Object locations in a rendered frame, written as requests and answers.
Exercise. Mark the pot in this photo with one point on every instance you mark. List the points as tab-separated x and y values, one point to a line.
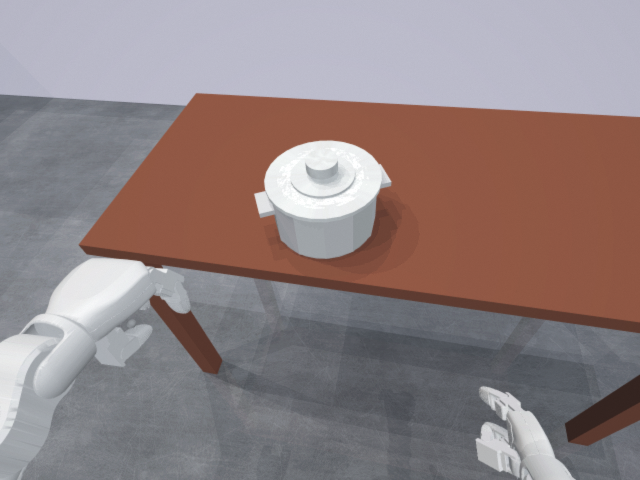
322	240

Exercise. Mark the left robot forearm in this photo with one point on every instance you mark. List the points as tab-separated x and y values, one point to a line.
38	367

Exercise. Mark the knob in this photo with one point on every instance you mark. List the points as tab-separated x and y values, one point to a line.
321	164

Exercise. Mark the lid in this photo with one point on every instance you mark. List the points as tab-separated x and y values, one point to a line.
352	189

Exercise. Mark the right robot forearm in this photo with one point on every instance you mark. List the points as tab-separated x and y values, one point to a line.
543	467

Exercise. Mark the right robot hand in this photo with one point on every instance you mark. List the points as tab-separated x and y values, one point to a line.
504	449

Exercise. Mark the table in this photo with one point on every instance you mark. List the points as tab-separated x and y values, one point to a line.
525	213

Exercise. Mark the left robot hand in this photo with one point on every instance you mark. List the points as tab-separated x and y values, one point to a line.
102	293

